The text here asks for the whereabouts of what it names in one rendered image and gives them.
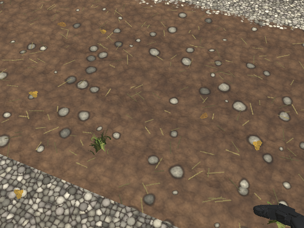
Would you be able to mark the robot right hand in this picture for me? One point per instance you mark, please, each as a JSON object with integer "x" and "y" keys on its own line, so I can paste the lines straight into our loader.
{"x": 280, "y": 212}

